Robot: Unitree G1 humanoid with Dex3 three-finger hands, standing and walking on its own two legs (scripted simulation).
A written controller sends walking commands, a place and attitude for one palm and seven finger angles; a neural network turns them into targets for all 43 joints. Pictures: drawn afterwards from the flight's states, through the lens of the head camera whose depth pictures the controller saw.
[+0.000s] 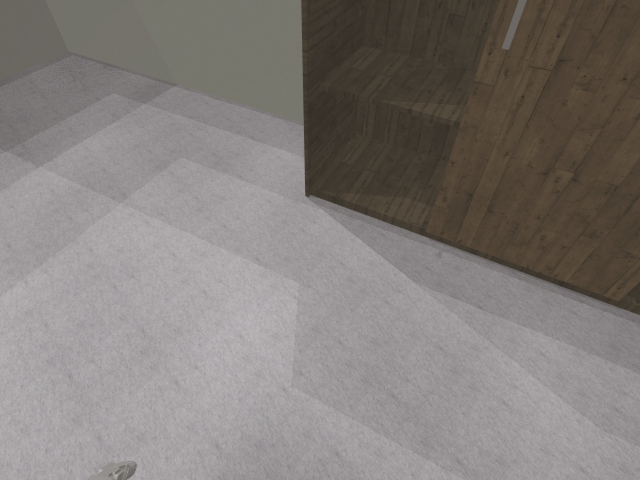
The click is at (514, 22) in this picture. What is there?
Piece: wardrobe's sliding door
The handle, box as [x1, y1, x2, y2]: [502, 0, 526, 49]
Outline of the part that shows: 526,0 518,1 502,48 508,49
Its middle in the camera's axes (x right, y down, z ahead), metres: +0.50 -0.57 +0.96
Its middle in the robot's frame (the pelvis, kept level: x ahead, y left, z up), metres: +1.15 -0.43 +0.15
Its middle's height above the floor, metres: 0.92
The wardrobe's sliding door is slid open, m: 0.57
